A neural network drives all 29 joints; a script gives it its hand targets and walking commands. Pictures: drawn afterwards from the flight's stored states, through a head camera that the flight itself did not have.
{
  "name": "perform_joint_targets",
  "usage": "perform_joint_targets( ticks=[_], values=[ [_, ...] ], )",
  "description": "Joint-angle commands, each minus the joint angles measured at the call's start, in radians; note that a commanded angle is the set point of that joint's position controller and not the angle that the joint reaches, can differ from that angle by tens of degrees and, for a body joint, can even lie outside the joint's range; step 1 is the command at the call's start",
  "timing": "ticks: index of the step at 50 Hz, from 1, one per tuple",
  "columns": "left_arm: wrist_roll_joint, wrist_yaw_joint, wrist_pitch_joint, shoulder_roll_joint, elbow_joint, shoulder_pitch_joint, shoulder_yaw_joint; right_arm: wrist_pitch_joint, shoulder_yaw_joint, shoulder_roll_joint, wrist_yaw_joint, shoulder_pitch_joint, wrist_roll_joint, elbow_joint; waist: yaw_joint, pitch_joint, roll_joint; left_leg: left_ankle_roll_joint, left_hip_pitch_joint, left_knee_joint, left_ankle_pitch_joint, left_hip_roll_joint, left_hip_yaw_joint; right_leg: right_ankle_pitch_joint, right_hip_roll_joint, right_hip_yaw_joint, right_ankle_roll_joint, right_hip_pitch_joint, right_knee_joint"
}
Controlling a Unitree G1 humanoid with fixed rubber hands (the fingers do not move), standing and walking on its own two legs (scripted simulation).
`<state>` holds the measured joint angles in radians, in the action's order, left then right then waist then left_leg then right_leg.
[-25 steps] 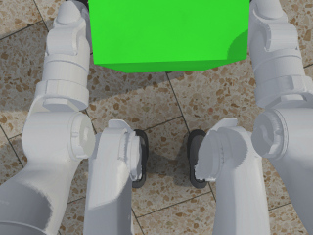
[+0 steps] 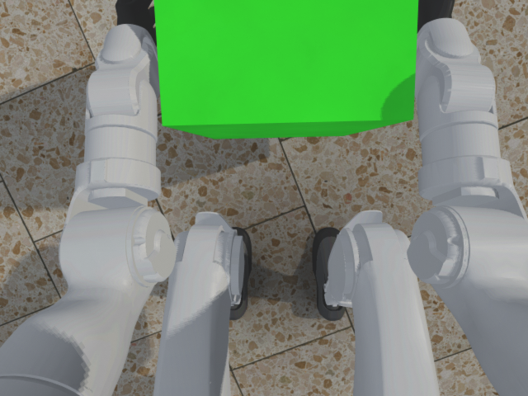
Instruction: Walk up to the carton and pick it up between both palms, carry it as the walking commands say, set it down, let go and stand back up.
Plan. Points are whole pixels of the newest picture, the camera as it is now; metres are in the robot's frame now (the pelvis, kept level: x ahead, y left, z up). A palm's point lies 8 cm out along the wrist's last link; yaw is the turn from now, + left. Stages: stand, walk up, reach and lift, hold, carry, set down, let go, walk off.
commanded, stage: reach and lift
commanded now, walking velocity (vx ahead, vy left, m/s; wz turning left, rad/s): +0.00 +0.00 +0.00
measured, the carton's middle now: (280, 44) +0.55 +0.01 -0.17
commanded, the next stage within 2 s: none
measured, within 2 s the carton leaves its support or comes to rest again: neither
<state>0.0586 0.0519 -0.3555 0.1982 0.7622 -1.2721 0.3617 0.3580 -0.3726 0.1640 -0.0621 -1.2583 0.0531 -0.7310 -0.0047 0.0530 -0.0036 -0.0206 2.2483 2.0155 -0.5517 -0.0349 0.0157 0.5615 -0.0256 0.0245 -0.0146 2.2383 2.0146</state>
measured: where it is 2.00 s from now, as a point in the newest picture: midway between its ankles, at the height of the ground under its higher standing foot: (282, 288)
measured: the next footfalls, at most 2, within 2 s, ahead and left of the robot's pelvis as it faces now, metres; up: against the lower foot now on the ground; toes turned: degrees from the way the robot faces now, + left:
none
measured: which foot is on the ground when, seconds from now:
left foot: down 0.00-1.00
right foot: down 0.00-1.00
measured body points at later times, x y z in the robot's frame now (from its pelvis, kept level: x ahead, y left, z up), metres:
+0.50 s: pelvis +0.00 +0.00 +0.06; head +0.30 +0.00 +0.38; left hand +0.53 +0.17 -0.04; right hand +0.53 -0.16 -0.04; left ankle +0.10 +0.11 -0.38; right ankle +0.10 -0.11 -0.38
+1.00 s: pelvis +0.01 +0.00 +0.12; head +0.28 +0.00 +0.48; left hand +0.51 +0.18 +0.04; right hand +0.51 -0.16 +0.04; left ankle +0.10 +0.11 -0.38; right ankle +0.10 -0.11 -0.38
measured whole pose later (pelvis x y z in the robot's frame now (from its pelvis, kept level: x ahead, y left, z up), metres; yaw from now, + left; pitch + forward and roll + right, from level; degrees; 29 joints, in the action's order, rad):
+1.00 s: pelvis +0.01 +0.00 +0.12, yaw +0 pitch +44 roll -1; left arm 0.15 -0.02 -0.40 0.09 0.68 -1.03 0.44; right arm 0.41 -0.46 0.04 0.00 -1.00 0.16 -0.63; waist -0.01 -0.15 0.00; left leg -0.01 1.90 1.62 -0.49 -0.04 0.00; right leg 0.49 -0.04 0.01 -0.01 1.90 1.62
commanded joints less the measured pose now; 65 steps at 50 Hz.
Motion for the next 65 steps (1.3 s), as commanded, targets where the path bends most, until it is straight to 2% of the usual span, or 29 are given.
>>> perform_joint_targets(
  ticks=[1,19,35,65],
  values=[
    [-0.138,-0.265,0.014,-1.014,-0.126,-0.652,-0.468,-0.012,0.473,-0.986,0.252,-0.659,-0.129,0.121,0.0,-1.325,0.021,0.015,-0.711,-0.174,0.432,-0.107,0.018,-0.394,-0.118,0.02,-0.001,-0.663,-0.164],
    [-0.075,-0.291,-0.027,-1.065,-0.078,-0.581,-0.393,0.028,0.418,-1.038,0.277,-0.596,-0.063,0.093,-0.006,-1.264,0.003,0.017,-0.723,-0.325,0.327,-0.111,0.019,-0.312,-0.121,0.012,-0.003,-0.71,-0.322],
    [-0.068,-0.312,-0.037,-1.107,-0.101,-0.496,-0.416,0.042,0.447,-1.101,0.289,-0.506,-0.058,0.123,-0.011,-1.281,0.0,0.016,-0.816,-0.433,0.35,-0.113,0.015,-0.345,-0.128,-0.002,0.001,-0.845,-0.435],
    [-0.034,-0.317,-0.021,-1.18,-0.111,-0.285,-0.435,0.026,0.453,-1.162,0.314,-0.292,-0.007,0.12,-0.005,-1.186,0.014,0.019,-1.071,-0.678,0.38,-0.109,-0.024,-0.352,-0.129,-0.015,0.01,-1.015,-0.67]
  ],
)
